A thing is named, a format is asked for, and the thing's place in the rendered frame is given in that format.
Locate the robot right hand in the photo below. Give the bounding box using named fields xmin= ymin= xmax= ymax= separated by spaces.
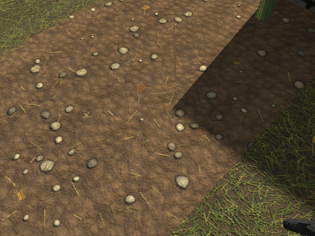
xmin=283 ymin=218 xmax=315 ymax=236

